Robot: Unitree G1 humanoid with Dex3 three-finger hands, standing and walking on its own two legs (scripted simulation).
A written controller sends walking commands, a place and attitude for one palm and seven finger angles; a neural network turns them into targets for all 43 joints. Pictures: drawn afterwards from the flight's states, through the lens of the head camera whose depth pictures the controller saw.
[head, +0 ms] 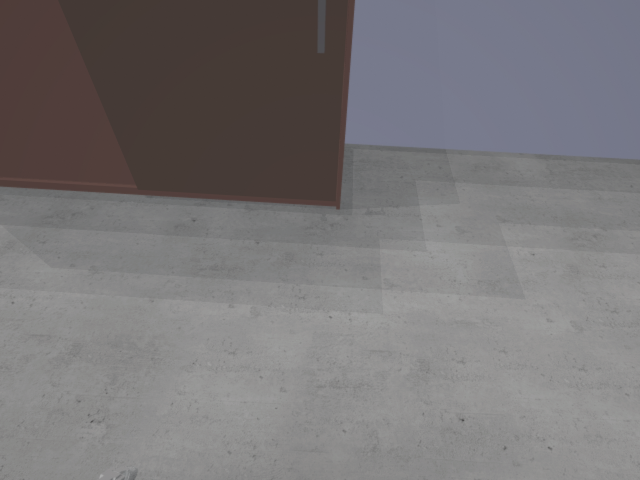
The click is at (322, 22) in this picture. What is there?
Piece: wardrobe's sliding door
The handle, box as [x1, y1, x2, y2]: [317, 0, 325, 52]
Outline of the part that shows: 318,0 317,52 323,52 325,0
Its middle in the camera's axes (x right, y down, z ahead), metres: +0.00 -0.71 +1.20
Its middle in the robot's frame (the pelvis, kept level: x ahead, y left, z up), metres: +1.38 +0.08 +0.09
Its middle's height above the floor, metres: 0.86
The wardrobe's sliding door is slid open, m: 0.00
